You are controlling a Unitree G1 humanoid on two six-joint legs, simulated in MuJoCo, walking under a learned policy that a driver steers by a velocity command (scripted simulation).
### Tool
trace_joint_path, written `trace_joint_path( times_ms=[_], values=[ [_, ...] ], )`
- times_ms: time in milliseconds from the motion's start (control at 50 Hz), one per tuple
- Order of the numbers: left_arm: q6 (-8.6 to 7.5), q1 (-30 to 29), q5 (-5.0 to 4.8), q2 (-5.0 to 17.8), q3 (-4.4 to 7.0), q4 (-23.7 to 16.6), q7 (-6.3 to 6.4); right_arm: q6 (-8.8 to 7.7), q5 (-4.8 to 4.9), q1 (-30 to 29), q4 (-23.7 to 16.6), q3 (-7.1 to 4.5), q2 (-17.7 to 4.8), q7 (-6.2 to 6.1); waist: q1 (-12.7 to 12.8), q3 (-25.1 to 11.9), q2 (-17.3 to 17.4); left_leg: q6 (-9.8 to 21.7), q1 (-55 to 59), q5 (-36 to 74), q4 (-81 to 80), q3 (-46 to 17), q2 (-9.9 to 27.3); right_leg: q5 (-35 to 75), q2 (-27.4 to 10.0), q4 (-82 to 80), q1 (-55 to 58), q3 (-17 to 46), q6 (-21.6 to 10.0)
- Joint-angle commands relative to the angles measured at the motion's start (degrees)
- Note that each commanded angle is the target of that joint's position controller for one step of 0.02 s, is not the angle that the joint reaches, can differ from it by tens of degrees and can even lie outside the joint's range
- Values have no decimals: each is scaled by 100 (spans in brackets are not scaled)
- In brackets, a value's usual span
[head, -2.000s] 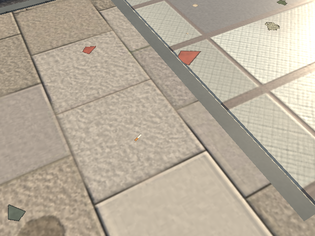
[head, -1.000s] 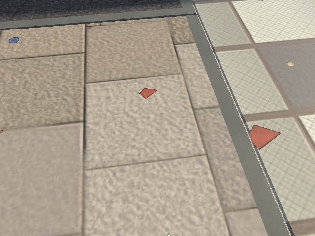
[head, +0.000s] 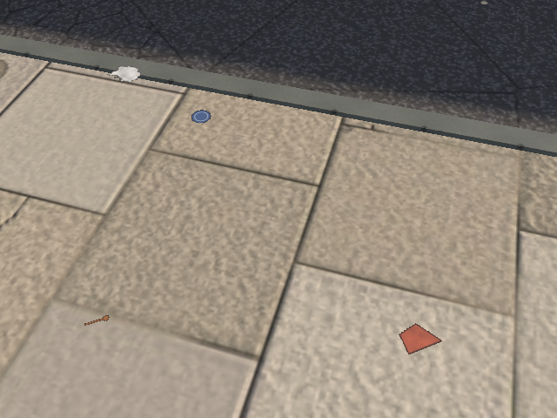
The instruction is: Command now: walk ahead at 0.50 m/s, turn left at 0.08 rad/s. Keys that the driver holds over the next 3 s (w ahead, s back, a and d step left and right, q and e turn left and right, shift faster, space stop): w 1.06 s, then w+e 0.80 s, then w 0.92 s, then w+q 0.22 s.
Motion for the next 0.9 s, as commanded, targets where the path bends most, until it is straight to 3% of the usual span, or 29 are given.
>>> trace_joint_path(
  times_ms=[20,100,140,160,180,200,220,240,260,280,300,340,400,500,600,660,680,700,720,740,760,780,800,820,840,900],
  values=[
    [-45,-111,-59,1042,213,-307,39,-108,43,-567,-469,-10,-221,65,-26,47,-628,-37,426,778,-722,216,-169,1316,-1384,-576,-248,724,-873],
    [78,124,-93,1133,232,-139,61,-144,73,-912,-635,-47,-370,160,-67,160,-697,182,481,388,-1200,203,-271,1560,-1717,-253,364,818,-730],
    [141,-6,-101,1231,255,-136,91,-158,43,-409,-512,-146,-569,165,-456,-115,-723,377,1314,186,-1478,376,-458,2691,-1666,399,475,654,-571],
    [160,-12,-85,1137,215,-150,104,-148,12,346,-268,-277,-801,129,-815,-596,-617,538,2416,216,-1559,475,-565,3301,-1408,1295,262,422,-431],
    [145,-59,34,882,97,-296,118,-127,-47,1364,-67,-403,-1170,70,-1236,-1384,-206,877,4032,337,-1331,-351,223,2372,-1124,2841,-695,177,-215],
    [30,563,70,250,-102,-429,94,-76,-70,1768,48,-511,-1699,66,-997,-2098,1280,1757,5902,-725,-1783,-2926,1553,-769,-150,4968,-2952,-48,179],
    [-77,346,-14,669,-10,-352,60,-62,1,1855,60,-374,-1185,83,-1156,-2167,1084,1780,5842,-1457,-2356,-3804,1623,-2155,-237,5722,-3655,671,138],
    [-141,-122,-149,1001,91,-526,23,-79,9,1437,30,-280,-981,88,-1088,-1295,762,1560,5166,-1455,-2473,-3050,1442,-1776,-537,5899,-4063,661,58],
    [-156,-444,-145,960,79,-591,31,-86,-17,1063,-22,-233,-858,91,-943,-829,401,1443,4407,-977,-2581,-2375,1194,-1272,-790,5690,-3944,505,44],
    [-140,-586,-50,909,94,-612,43,-100,-60,776,-28,-193,-715,117,-785,-470,209,1397,3734,-445,-2768,-1923,990,-935,-937,5350,-3757,460,79],
    [-82,-492,-13,857,115,-585,46,-135,-101,598,-35,-155,-594,126,-582,-394,318,1347,3295,-53,-2928,-1608,837,-690,-1082,5114,-3398,515,104],
    [44,-338,-3,633,79,-520,48,-200,-66,510,27,-167,-585,138,-408,-342,344,1408,2840,318,-3212,-1235,718,-473,-1120,4833,-3057,467,201],
    [120,-795,63,541,53,-680,72,-250,-46,665,208,-222,-764,84,-433,-99,144,1473,2700,660,-3464,-824,690,224,-1152,4077,-3362,442,357],
    [36,-1778,41,374,-30,-925,-20,-192,6,1079,497,-245,-923,-7,-763,124,69,1205,2771,645,-3542,-191,447,1680,-909,2339,-3088,229,360],
    [-29,-2444,-14,465,-39,-1223,-158,-59,62,1548,848,-273,-1010,-41,-928,277,94,1115,3667,842,-3168,-268,813,1381,-750,1640,-3224,232,151],
    [-64,-2081,0,665,36,-1182,-199,38,69,1472,928,-307,-1105,-81,-635,15,260,941,4069,2131,-2549,-250,889,749,-528,1421,-2561,42,-94],
    [-69,-1476,17,819,133,-1007,-174,74,69,1366,923,-294,-1098,-95,-286,-353,253,820,3987,3022,-1847,-62,691,781,-343,1276,-1677,-144,-234],
    [-63,-535,44,1122,274,-742,-118,88,19,1378,871,-219,-935,-115,93,-1028,117,641,3391,2883,-683,170,391,999,-543,1453,-198,38,-453],
    [-34,248,145,1696,409,-634,-66,5,-65,1860,683,-45,-437,-90,89,-1999,-911,267,1352,870,1500,465,-272,820,-1994,1553,2134,2141,-1203],
    [17,441,22,1502,369,-529,-81,-118,-22,2032,789,28,-235,-53,83,-2516,-1805,86,-6,-2660,2831,-25,-944,-133,-2620,630,2913,4208,-1769],
    [27,156,-32,1144,242,-578,-76,-221,120,1561,699,-126,-841,-5,170,-1762,-1257,172,-651,-2621,3320,-430,-569,-810,-2436,400,2404,3791,-1495],
    [34,-212,2,975,194,-654,-51,-273,206,1069,556,-139,-897,13,72,-1077,-964,244,-797,-2135,3208,-253,-275,-727,-2220,281,1613,2999,-1277],
    [24,-560,55,844,152,-687,-58,-272,149,817,507,-135,-829,-10,-102,-574,-604,231,-640,-1676,2822,-108,-39,-297,-1987,72,764,2431,-1174],
    [-7,-787,109,657,101,-723,-69,-222,65,791,527,-172,-799,-36,-288,-357,-623,215,-317,-1369,2452,-136,141,152,-1791,-100,188,2043,-1085],
    [-24,-896,144,614,88,-729,-77,-156,42,937,575,-162,-684,-37,-445,-306,-728,181,16,-1191,2308,-148,208,406,-1691,-266,-181,1818,-1078],
    [-109,-843,89,756,139,-617,-64,-17,-4,903,565,-117,-442,-67,-585,-171,-647,21,93,-816,1761,-72,283,1004,-1630,-621,-592,1312,-1202]
  ],
)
